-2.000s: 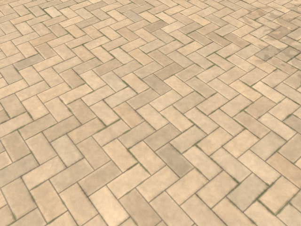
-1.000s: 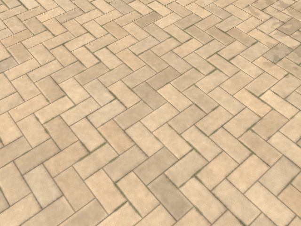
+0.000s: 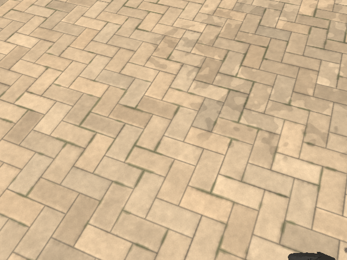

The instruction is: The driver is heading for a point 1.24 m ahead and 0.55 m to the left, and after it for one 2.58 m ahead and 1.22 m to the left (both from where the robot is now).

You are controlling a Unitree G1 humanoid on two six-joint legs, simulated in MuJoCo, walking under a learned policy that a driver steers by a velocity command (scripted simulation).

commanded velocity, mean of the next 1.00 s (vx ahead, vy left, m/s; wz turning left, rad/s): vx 0.50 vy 0.00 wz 0.46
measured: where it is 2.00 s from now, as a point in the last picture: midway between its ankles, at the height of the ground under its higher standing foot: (99, 143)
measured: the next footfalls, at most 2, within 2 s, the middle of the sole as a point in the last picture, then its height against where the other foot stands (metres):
left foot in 0.06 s outside the picture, level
right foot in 0.60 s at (206, 238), level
